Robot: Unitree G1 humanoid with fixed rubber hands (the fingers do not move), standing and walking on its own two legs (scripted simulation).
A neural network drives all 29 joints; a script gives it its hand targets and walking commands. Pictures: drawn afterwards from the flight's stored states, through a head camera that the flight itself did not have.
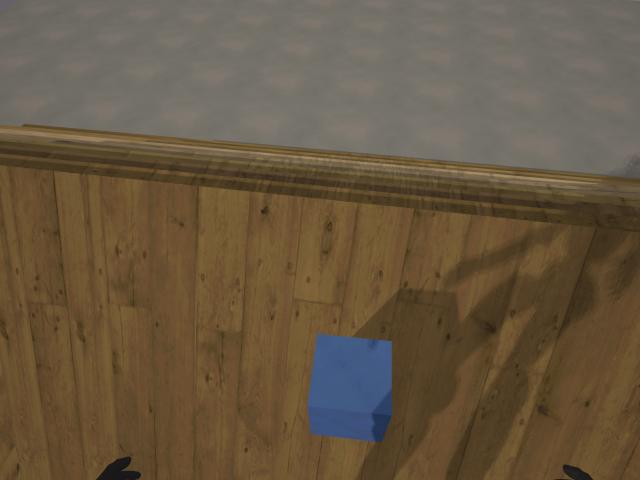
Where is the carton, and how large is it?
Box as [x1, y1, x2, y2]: [307, 334, 391, 442]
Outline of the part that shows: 317,334 307,405 311,433 381,442 391,416 391,341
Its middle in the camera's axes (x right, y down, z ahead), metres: +0.08 +0.43 +1.13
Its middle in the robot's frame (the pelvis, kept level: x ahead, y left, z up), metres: +0.47 -0.04 -0.66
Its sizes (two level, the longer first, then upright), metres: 0.210 0.200 0.250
